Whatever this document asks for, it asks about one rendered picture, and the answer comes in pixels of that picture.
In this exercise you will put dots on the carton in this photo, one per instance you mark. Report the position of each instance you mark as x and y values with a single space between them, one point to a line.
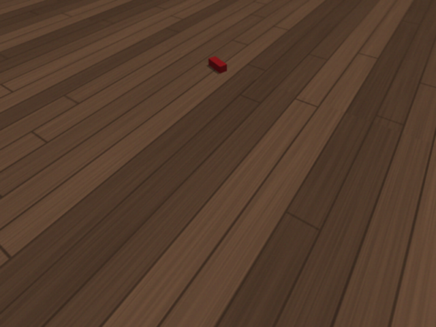
217 64

